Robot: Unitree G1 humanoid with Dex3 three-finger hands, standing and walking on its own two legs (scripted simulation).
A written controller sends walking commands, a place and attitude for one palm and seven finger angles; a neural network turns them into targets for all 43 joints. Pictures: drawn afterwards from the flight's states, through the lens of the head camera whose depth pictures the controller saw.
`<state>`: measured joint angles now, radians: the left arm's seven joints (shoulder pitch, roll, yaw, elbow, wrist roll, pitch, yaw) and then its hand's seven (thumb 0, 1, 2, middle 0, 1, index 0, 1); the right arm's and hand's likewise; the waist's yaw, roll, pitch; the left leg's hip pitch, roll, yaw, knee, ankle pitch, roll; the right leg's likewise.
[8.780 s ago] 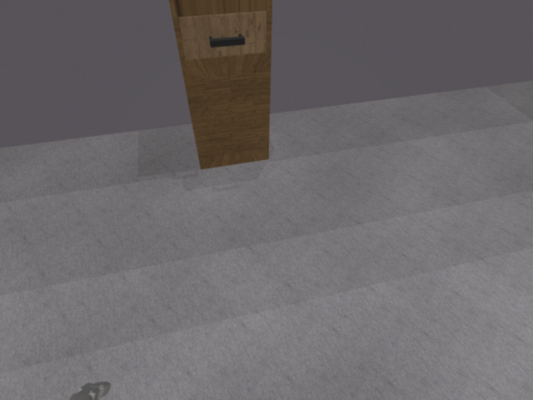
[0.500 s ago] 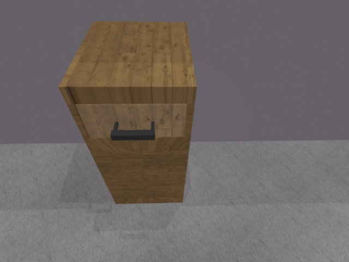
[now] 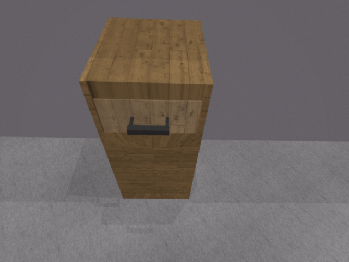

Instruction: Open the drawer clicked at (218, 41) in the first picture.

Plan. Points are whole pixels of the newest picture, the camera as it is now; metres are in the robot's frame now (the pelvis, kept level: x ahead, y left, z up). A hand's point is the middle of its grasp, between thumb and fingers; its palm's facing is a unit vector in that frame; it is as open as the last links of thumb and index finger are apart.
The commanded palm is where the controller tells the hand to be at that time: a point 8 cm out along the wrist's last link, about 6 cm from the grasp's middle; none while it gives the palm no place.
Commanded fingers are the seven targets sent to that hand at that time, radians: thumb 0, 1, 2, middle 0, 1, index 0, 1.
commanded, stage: shuffle to correct the standing spot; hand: left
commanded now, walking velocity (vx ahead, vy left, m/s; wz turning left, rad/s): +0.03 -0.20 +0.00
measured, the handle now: (148, 125) +0.54 +0.12 -0.06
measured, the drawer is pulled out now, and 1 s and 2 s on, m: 0.00 0.00 0.00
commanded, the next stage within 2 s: come to a stop and stand still in 0.32 s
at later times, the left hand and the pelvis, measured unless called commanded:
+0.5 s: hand out of the picture -0.01 +0.07 -0.18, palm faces +0.12 -0.98 -0.16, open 7.3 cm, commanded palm none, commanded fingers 0.00 0.90 0.90 -0.20 -0.30 -0.20 -0.30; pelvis +0.01 -0.09 +0.00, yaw +6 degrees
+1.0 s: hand out of the picture +0.01 +0.08 -0.17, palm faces +0.12 -0.96 -0.24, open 7.4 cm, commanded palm none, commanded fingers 0.00 0.90 0.90 -0.20 -0.30 -0.20 -0.30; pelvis +0.02 -0.10 +0.00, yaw +5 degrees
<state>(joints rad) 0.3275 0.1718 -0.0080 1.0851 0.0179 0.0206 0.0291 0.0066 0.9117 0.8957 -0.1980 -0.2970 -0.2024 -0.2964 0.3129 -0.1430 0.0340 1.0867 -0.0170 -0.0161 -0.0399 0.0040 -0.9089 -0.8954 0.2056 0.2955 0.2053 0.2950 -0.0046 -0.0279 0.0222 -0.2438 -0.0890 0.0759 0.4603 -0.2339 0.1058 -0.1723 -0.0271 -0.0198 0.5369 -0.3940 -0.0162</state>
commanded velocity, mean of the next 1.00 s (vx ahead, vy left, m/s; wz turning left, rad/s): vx -0.02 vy -0.03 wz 0.04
